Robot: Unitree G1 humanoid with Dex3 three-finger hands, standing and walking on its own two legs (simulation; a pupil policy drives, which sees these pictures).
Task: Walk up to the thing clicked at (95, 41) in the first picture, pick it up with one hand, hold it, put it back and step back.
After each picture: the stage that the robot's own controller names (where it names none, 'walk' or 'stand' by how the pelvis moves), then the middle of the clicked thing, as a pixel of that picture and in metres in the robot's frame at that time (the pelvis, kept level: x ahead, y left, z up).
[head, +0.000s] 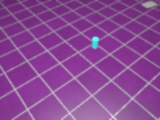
stand; (95, 42) +1.42 -0.14 -0.72
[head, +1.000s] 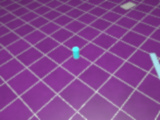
walk; (76, 53) +1.29 +0.17 -0.70
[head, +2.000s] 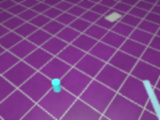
walk; (56, 85) +0.82 +0.27 -0.71
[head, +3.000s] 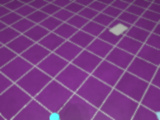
walk; out of the picture +0.50 +0.20 -0.70
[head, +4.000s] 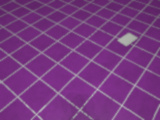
stand; out of the picture +0.36 +0.19 -0.71
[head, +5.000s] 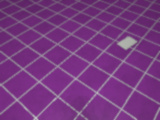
stand; out of the picture +0.35 +0.19 -0.72
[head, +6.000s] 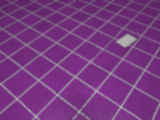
stand; out of the picture +0.36 +0.19 -0.72
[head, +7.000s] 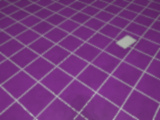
stand; out of the picture +0.35 +0.20 -0.72
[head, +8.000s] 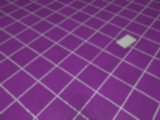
stand; out of the picture +0.35 +0.19 -0.72
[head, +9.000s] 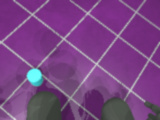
go down; (35, 78) +0.41 +0.23 -0.42
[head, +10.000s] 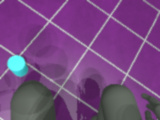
go down; (18, 66) +0.41 +0.28 -0.32
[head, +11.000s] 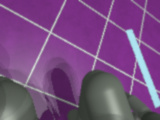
close in; out of the picture +0.37 +0.32 -0.23
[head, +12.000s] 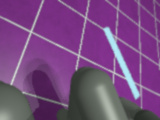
close; out of the picture +0.36 +0.33 -0.21
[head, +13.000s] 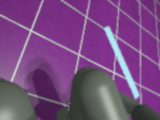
lift; out of the picture +0.33 +0.32 -0.21
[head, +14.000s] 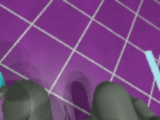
lift; out of the picture +0.30 +0.29 -0.09
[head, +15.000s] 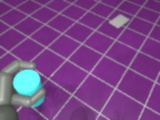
lift; (30, 89) +0.32 +0.18 +0.05
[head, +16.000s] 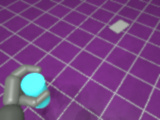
hold; (37, 91) +0.33 +0.17 +0.02
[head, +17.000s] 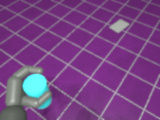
crouch; (38, 92) +0.33 +0.16 +0.01
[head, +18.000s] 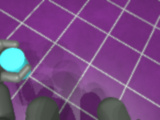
crouch; (17, 65) +0.40 +0.23 -0.07
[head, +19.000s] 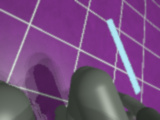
lower; out of the picture +0.36 +0.35 -0.22
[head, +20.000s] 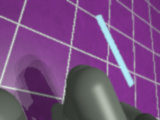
lower; out of the picture +0.39 +0.33 -0.22
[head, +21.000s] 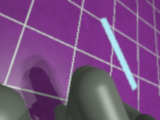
lower; out of the picture +0.37 +0.33 -0.22
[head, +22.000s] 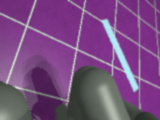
lower; out of the picture +0.36 +0.33 -0.22
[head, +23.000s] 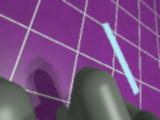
loosen; out of the picture +0.35 +0.32 -0.22
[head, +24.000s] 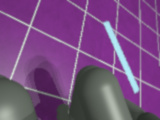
withdraw; out of the picture +0.34 +0.31 -0.22
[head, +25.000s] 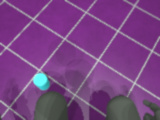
walk; (42, 82) +0.41 +0.24 -0.42
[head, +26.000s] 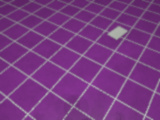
stand; out of the picture +0.34 +0.20 -0.66
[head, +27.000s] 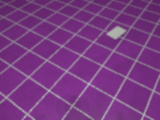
stand; out of the picture +0.34 +0.21 -0.67
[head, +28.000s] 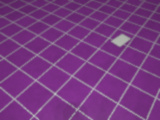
stand; out of the picture +0.36 +0.18 -0.71
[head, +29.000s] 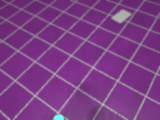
walk; out of the picture +0.41 +0.22 -0.69
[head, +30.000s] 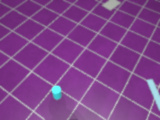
walk; (56, 92) +0.61 +0.17 -0.70
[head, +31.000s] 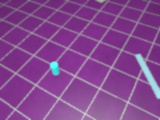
walk; (55, 68) +0.90 +0.32 -0.69
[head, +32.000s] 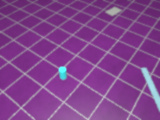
stand; (62, 73) +0.96 +0.21 -0.72
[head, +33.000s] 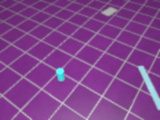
stand; (60, 74) +0.97 +0.24 -0.73
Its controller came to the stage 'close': yes
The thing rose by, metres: 0.72
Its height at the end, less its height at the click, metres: +0.00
